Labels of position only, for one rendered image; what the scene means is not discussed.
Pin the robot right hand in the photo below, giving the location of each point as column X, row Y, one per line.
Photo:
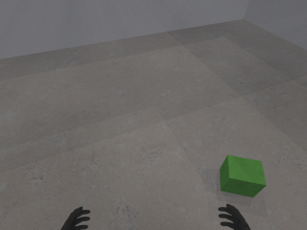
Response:
column 239, row 223

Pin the robot left hand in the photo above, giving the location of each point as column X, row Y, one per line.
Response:
column 74, row 219

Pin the carton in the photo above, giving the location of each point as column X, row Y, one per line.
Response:
column 242, row 176

